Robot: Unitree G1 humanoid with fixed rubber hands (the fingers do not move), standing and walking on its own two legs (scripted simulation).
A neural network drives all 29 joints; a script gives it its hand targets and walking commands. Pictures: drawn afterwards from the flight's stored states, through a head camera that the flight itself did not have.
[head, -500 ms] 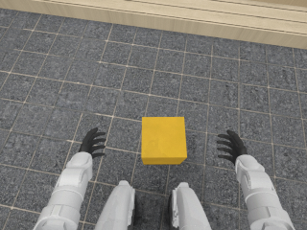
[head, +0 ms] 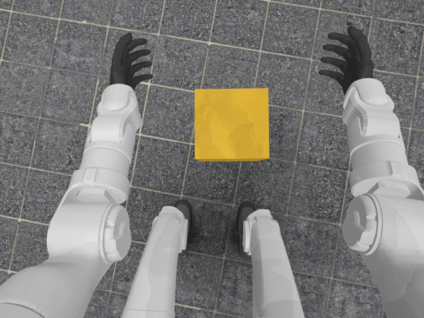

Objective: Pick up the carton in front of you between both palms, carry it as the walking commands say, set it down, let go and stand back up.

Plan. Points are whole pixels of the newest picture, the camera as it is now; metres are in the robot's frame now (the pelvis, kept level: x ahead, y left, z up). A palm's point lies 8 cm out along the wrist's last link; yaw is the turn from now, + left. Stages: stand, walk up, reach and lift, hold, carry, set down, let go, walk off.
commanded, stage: reach and lift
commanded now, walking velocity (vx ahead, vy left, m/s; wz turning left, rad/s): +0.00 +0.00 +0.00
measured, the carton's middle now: (229, 130) +0.47 -0.03 -0.52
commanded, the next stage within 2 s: none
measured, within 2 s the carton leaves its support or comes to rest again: leaves its support in 1.64 s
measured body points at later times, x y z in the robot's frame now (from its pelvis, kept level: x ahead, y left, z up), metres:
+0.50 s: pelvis -0.02 +0.01 -0.17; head +0.32 -0.01 +0.12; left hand +0.48 +0.17 -0.34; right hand +0.48 -0.22 -0.34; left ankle +0.08 +0.14 -0.61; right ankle +0.08 -0.11 -0.61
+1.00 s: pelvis -0.04 +0.01 -0.27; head +0.33 -0.01 -0.02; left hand +0.50 +0.17 -0.46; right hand +0.50 -0.20 -0.46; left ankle +0.08 +0.14 -0.61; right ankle +0.08 -0.11 -0.61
